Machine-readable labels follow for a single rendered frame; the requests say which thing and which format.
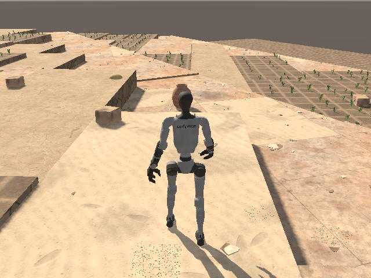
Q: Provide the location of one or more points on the robot shin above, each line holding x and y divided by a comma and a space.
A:
200, 215
170, 203

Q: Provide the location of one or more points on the robot right hand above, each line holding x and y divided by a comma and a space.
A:
206, 152

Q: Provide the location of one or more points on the robot right forearm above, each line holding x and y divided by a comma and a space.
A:
210, 149

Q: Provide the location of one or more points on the right robot upper arm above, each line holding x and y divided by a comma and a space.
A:
206, 130

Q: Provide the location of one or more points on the robot right shin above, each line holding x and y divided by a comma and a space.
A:
200, 215

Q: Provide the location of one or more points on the robot left hand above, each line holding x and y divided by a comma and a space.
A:
150, 174

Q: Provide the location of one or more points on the robot left forearm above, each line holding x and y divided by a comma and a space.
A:
156, 157

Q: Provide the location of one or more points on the left robot upper arm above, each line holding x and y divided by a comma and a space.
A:
167, 122

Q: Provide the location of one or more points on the robot left shin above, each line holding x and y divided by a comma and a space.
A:
170, 203

